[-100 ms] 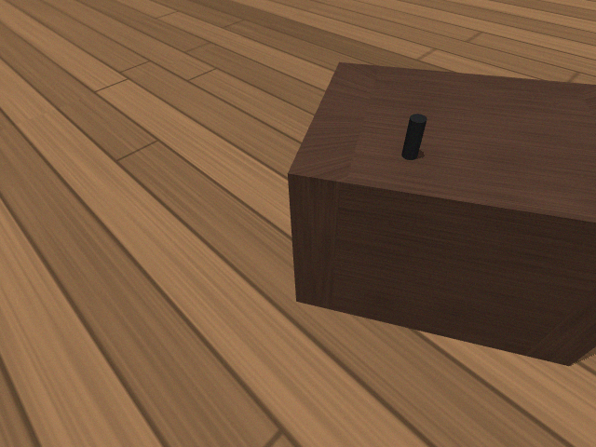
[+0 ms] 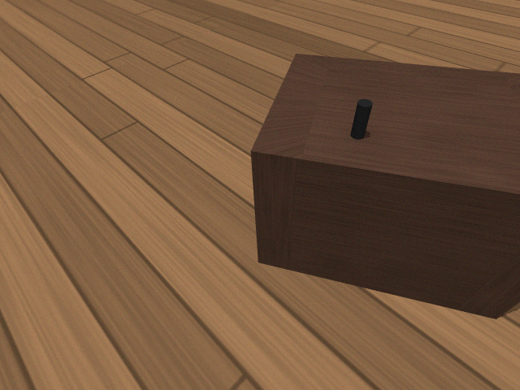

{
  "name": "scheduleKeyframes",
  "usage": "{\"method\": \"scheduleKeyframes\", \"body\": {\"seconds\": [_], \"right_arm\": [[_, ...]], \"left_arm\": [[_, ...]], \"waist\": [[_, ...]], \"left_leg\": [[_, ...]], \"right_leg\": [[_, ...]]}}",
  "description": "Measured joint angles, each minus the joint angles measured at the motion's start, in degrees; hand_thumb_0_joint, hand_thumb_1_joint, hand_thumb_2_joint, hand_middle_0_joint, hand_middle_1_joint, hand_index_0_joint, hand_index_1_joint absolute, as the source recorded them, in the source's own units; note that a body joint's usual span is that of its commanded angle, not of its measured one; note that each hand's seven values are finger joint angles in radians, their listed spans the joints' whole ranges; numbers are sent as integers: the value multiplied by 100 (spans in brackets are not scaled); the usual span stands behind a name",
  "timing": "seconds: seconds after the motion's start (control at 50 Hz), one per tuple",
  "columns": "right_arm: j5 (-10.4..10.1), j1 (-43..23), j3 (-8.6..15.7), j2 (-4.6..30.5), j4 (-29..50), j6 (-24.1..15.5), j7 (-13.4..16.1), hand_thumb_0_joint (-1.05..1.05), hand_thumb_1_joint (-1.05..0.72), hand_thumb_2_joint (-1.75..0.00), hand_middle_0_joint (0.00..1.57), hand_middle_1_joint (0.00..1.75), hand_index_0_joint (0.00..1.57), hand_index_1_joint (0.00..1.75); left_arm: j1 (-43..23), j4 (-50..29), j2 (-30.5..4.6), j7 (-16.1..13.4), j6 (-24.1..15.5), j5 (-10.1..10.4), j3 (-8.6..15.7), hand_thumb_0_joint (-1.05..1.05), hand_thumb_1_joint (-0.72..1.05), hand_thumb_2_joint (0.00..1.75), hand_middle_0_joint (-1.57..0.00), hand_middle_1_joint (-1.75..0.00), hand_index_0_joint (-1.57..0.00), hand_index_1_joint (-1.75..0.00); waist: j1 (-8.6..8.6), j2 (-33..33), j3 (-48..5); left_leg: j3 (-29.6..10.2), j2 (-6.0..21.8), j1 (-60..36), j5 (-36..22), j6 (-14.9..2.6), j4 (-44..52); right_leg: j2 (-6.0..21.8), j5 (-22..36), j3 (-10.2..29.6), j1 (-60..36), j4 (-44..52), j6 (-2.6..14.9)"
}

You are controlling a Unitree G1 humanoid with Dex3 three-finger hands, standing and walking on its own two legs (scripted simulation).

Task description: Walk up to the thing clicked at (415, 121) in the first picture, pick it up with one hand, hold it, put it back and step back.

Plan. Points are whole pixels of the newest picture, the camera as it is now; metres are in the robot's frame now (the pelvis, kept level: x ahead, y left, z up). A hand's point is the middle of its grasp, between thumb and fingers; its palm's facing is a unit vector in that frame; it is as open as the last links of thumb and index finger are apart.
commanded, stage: stand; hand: right
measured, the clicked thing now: (361, 119) +0.85 -0.26 -0.07
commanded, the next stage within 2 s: walk up in 1.02 s
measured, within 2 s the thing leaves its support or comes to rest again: neither
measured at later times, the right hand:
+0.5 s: hand out of the picture +0.08 -0.25 -0.16, palm faces -0.04 +0.94 -0.33, open 7.4 cm
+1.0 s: hand out of the picture +0.08 -0.25 -0.16, palm faces -0.04 +0.94 -0.33, open 7.4 cm
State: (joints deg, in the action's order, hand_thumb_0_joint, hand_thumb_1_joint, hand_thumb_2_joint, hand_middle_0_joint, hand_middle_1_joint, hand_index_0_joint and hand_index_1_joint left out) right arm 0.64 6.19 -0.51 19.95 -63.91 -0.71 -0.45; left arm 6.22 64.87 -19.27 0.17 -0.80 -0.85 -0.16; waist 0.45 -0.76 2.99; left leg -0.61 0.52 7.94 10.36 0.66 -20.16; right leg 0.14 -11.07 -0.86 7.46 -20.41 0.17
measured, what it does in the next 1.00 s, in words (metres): stands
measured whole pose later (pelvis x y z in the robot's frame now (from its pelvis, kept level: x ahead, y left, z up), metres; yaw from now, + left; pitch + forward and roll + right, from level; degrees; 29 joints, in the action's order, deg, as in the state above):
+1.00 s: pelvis +0.01 +0.00 +0.00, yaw +0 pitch -2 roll +0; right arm 0.6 6.5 -0.5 20.2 -64.3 -0.6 -0.3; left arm 6.5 64.6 -19.4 0.0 -0.7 -0.9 0.1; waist 0.3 -0.5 2.8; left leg -0.7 0.4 6.4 10.3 0.5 -18.7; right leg 0.3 -10.8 -1.0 5.7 -18.5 0.0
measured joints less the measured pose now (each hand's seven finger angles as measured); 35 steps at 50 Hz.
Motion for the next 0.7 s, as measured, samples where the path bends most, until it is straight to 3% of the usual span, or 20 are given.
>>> {"method": "scheduleKeyframes", "body": {"seconds": [0.7], "right_arm": [[-5, -1, -4, 15, -38, 12, 12, 1, -90, -90, 21, 30, 20, 29]], "left_arm": [[-8, -24, -13, -13, 8, 5, 21, 0, 91, 89, -21, -30, -20, -30]], "waist": [[-9, 10, -18]], "left_leg": [[-9, -3, -128, 7, -1, 122]], "right_leg": [[4, 0, -10, -143, 144, -6]]}}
